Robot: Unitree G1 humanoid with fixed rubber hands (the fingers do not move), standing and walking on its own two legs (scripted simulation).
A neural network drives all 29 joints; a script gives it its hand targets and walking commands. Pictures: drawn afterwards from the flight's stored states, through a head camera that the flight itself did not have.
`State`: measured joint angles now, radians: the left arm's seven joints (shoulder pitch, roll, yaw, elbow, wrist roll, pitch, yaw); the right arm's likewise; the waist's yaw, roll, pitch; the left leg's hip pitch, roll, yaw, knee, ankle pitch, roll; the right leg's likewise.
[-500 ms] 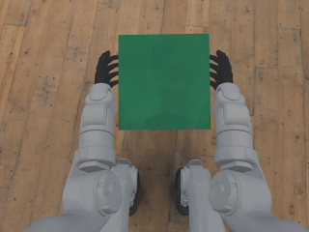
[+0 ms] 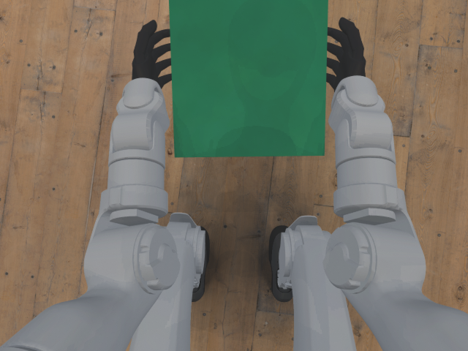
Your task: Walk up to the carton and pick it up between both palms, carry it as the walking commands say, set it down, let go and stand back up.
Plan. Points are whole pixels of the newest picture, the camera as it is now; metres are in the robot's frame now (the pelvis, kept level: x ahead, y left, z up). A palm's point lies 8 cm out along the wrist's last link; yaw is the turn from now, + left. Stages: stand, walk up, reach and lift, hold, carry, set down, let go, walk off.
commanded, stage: set down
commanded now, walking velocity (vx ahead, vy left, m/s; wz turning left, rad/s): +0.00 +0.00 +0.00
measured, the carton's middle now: (246, 93) +0.52 +0.00 -0.17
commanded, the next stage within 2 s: none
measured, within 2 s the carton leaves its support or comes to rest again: rests again in 1.88 s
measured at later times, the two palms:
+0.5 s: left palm (164, 84) +0.54 +0.14 -0.18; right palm (327, 83) +0.54 -0.15 -0.18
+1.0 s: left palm (174, 86) +0.56 +0.14 -0.25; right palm (317, 86) +0.56 -0.15 -0.26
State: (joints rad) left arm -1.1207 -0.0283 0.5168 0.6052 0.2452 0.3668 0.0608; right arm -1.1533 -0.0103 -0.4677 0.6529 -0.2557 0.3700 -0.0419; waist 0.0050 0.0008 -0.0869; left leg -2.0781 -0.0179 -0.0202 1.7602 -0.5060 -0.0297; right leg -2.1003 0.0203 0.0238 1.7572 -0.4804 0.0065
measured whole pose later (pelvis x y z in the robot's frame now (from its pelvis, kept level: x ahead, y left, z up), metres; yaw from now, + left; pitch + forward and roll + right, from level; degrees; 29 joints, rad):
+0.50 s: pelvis +0.00 +0.00 -0.05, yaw +0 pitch +47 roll +1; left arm -1.28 0.06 0.47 0.67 0.19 0.34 0.09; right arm -1.31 -0.11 -0.40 0.74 -0.18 0.33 -0.07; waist 0.00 0.00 0.07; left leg -2.22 -0.03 -0.02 1.95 -0.55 -0.04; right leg -2.24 0.02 0.02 1.95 -0.52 0.01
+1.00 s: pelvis +0.00 +0.00 -0.10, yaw +0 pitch +42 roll +1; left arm -1.42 0.16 0.35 0.78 0.05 0.29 0.13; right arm -1.46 -0.24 -0.25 0.87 -0.02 0.28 -0.11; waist 0.00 0.01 0.30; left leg -2.26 -0.04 -0.02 2.14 -0.61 -0.04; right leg -2.28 0.03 0.03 2.13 -0.58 0.02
